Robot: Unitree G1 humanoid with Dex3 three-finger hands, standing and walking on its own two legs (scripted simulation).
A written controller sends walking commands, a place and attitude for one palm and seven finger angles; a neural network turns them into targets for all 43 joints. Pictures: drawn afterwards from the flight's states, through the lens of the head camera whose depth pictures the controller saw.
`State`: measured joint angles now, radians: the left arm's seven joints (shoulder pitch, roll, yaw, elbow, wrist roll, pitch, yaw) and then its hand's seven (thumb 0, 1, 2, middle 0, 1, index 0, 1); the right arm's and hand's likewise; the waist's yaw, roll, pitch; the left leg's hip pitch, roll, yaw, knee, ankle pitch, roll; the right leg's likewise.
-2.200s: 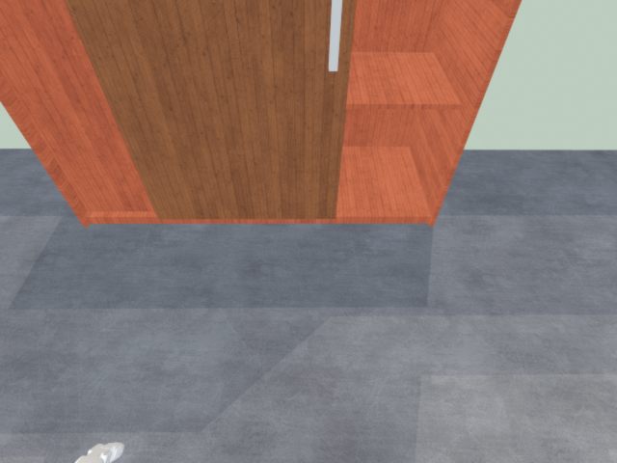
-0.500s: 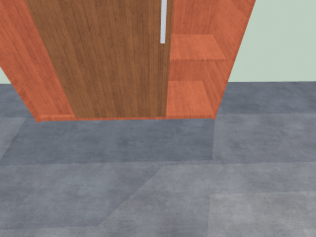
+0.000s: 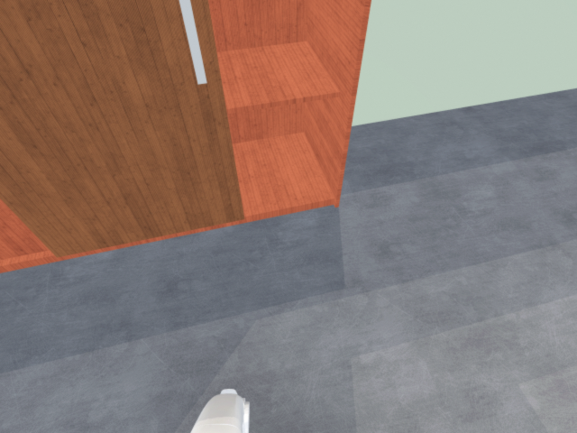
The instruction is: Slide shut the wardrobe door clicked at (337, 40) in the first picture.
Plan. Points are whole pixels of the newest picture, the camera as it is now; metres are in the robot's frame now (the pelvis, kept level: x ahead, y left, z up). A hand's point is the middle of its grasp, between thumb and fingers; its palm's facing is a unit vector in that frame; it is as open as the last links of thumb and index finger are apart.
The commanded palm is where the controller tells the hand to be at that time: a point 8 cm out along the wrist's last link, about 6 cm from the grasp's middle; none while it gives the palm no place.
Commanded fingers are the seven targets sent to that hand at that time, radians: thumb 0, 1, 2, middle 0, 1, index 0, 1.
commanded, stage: walk to a spot facing it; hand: left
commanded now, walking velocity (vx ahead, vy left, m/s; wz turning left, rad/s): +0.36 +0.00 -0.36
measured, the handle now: (190, 28) +0.97 +0.34 +0.10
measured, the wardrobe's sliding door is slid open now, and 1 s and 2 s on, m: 0.43 0.43 0.43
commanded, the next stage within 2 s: turn to face it in 0.52 s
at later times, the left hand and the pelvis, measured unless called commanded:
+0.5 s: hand (198, 300) +0.36 +0.22 -0.16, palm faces -0.24 -0.95 -0.21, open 7.4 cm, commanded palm none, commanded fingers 0.00 0.90 0.90 -0.20 -0.30 -0.20 -0.30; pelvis +0.21 +0.05 +0.00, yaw -17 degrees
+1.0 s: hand (252, 268) +0.46 +0.13 -0.18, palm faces -0.23 -0.97 -0.11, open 7.4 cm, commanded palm none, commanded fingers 0.00 0.90 0.90 -0.20 -0.30 -0.20 -0.30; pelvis +0.31 +0.01 -0.02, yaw -13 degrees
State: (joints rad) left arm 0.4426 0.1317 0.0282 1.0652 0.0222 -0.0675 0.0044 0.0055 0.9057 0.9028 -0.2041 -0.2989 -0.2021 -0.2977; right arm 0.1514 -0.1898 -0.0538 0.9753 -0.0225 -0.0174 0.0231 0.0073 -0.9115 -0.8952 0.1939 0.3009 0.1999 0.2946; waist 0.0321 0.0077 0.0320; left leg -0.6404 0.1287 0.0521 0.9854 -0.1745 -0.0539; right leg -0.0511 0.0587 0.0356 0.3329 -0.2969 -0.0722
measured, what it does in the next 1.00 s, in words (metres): walks ahead: left foot, then right foot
